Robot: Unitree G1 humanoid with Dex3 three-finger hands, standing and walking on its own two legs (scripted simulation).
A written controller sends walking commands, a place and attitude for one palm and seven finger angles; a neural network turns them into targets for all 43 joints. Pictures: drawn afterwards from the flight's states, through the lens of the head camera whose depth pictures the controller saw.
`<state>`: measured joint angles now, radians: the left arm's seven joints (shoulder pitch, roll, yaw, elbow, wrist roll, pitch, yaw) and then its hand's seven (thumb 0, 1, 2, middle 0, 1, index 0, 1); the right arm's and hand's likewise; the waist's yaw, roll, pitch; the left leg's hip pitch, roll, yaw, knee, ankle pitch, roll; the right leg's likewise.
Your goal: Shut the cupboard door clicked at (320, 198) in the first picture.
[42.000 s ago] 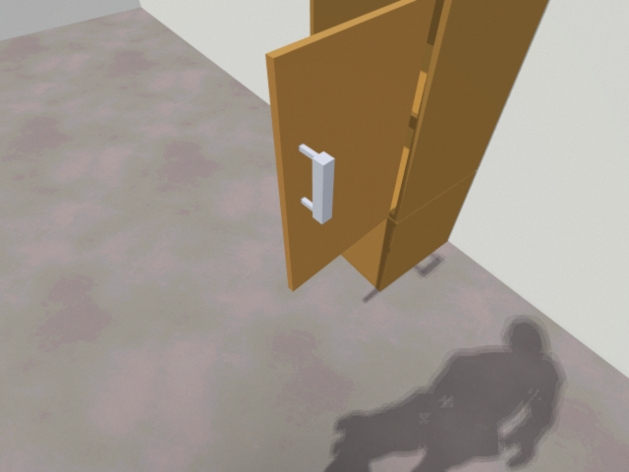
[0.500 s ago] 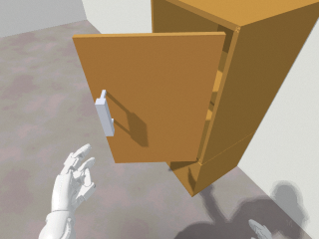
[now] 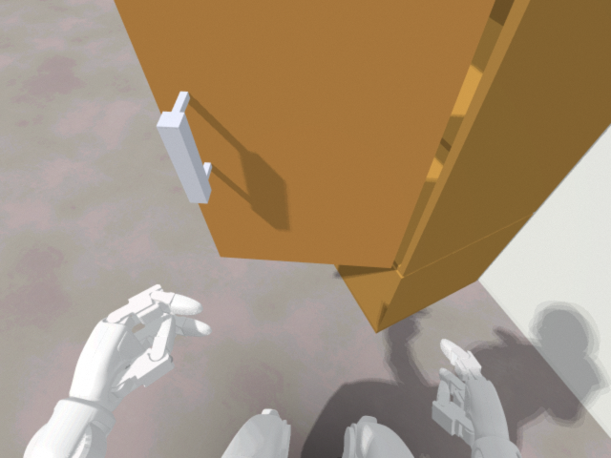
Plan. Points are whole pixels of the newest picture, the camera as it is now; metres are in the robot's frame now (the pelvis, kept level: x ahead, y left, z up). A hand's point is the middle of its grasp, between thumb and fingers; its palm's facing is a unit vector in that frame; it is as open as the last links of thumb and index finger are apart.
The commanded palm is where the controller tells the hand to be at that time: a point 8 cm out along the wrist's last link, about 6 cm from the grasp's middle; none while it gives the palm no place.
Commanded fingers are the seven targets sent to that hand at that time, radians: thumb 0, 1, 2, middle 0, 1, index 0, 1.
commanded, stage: raise the hand and make a fist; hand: left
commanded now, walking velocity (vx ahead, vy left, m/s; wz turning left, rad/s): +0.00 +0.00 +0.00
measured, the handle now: (192, 150) +0.48 +0.20 +0.10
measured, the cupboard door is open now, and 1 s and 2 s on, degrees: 59 59 59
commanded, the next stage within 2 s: bring the fist close to the handle in 1.16 s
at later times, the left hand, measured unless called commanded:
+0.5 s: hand (88, 332) +0.23 +0.23 +0.11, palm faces +0.03 -1.00 -0.03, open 3.1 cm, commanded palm +0.20 +0.28 +0.09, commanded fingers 0.00 0.90 0.90 -1.30 -1.50 -1.30 -1.50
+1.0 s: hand (110, 330) +0.23 +0.23 +0.09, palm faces -0.04 -1.00 -0.01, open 3.1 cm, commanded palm +0.21 +0.28 +0.11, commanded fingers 0.00 0.90 0.90 -1.30 -1.50 -1.30 -1.50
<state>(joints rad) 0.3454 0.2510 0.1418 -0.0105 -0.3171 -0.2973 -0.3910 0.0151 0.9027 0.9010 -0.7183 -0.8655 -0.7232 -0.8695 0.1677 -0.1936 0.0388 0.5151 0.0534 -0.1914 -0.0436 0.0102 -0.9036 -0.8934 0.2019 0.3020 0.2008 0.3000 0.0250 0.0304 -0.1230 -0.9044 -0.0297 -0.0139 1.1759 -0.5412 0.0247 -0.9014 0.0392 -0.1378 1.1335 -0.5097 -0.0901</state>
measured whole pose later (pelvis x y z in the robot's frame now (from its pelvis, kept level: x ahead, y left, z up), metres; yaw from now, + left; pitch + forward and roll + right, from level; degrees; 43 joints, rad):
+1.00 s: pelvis +0.01 +0.05 +0.04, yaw -1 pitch +10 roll -2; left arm 0.36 0.25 0.13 -0.05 -0.28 -0.22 -0.25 0.02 0.90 0.90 -1.30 -1.50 -1.30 -1.50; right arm 0.30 -0.26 0.03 0.49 0.05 -0.18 -0.04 0.01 -0.90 -0.89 0.20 0.30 0.20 0.30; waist 0.01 0.04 -0.11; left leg -0.68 -0.06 0.02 0.97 -0.47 0.09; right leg -0.67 0.02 -0.09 0.91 -0.42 -0.03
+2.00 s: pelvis +0.01 +0.02 +0.04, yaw -1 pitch +11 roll -1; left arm -0.12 0.22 0.13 0.34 -0.23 -0.29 -0.16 0.02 0.90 0.90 -1.30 -1.50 -1.30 -1.50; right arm 0.26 -0.27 0.02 0.58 0.05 -0.12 -0.03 0.01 -0.91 -0.89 0.20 0.30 0.20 0.30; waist -0.01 0.03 -0.10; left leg -0.70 -0.04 0.02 0.96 -0.46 0.06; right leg -0.71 0.04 -0.08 0.93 -0.42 -0.06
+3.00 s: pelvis -0.01 +0.02 +0.03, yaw -2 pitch +13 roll -1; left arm -0.54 0.25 0.15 0.80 -0.16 -0.39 -0.13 0.02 0.90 0.90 -1.31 -1.50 -1.30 -1.50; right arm 0.26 -0.26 0.02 0.62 0.05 -0.06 -0.02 0.01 -0.91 -0.89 0.20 0.30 0.20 0.30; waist -0.05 0.02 -0.10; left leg -0.76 -0.04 0.03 0.97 -0.44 0.05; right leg -0.77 0.04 -0.08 0.94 -0.40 -0.07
